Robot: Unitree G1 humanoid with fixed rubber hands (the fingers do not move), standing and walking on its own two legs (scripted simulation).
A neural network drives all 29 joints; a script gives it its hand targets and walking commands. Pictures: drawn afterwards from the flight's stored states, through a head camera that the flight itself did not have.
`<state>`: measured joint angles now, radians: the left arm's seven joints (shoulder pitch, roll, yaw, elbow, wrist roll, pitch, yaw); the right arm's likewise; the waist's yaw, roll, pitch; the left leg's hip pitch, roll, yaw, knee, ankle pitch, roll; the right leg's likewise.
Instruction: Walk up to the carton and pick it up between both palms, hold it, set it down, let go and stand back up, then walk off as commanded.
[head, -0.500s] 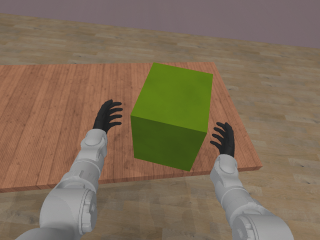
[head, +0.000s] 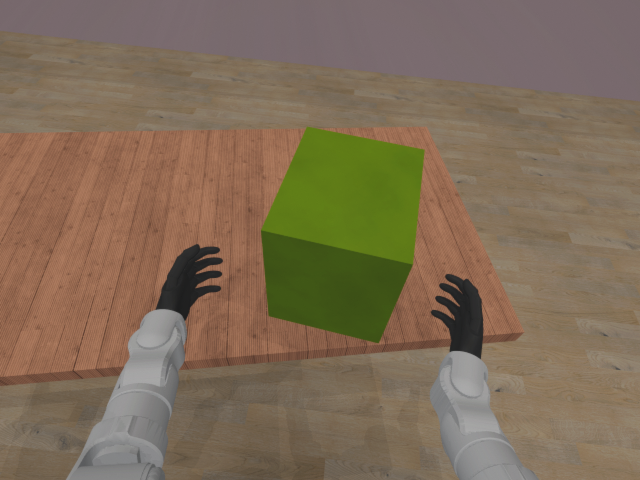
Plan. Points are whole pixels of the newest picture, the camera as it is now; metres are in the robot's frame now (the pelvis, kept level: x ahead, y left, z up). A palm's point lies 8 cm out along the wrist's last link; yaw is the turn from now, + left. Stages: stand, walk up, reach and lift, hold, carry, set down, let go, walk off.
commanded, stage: set down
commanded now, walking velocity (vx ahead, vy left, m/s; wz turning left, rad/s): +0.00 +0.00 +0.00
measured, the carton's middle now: (343, 236) +0.45 -0.03 +0.00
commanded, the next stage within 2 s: none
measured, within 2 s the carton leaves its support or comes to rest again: neither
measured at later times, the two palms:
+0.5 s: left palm (138, 356) +0.26 +0.23 +0.00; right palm (482, 386) +0.21 -0.18 +0.01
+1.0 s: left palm (118, 405) +0.21 +0.24 +0.00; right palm (503, 417) +0.18 -0.19 +0.01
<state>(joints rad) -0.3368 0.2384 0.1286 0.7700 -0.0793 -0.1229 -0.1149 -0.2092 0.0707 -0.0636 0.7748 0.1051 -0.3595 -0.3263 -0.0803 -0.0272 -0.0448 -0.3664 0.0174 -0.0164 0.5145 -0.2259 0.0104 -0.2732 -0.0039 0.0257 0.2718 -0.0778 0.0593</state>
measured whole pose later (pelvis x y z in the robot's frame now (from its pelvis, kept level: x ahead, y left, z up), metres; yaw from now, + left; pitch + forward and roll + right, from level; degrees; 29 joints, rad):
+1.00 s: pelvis +0.03 -0.01 +0.00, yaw +0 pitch -1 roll -3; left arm 0.38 0.36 0.09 0.08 -0.20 -0.01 -0.17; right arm 0.51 0.03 0.08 -0.01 0.11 -0.12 -0.28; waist -0.02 0.00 0.03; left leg -0.18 0.02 -0.02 0.46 -0.26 0.01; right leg -0.12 0.00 0.03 0.27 -0.14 0.04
